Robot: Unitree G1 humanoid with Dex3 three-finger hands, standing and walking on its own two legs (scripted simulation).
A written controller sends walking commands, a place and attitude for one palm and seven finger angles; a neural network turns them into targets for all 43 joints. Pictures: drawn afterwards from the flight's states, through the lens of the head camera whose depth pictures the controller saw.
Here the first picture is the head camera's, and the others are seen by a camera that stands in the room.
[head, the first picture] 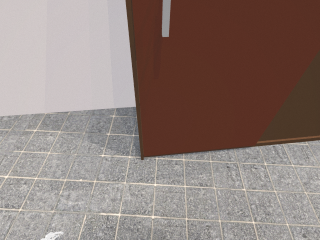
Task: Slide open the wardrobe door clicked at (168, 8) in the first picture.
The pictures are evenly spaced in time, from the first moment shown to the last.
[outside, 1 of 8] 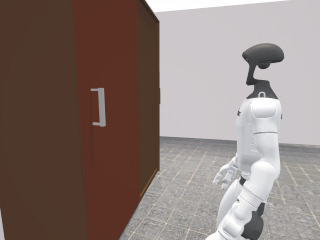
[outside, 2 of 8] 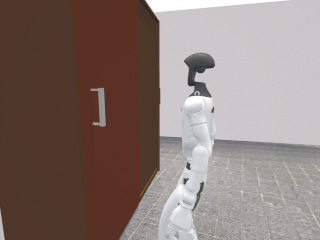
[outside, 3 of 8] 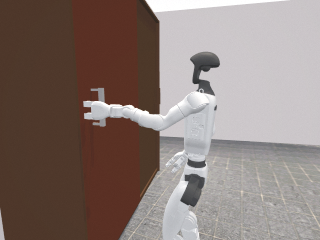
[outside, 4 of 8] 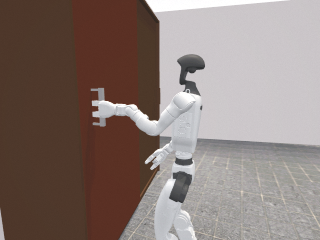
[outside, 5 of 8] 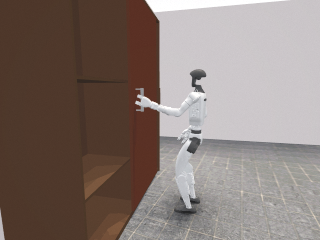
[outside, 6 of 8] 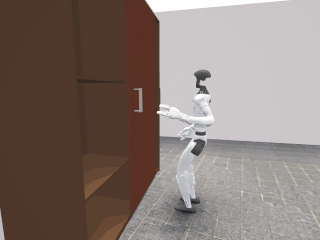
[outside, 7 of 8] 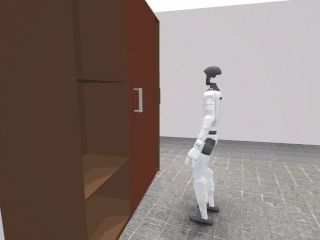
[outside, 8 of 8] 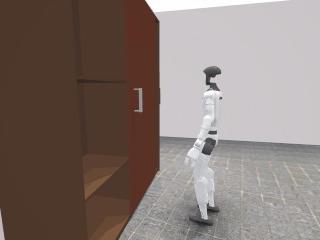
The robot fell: no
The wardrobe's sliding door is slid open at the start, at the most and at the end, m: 0.00 0.67 0.63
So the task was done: yes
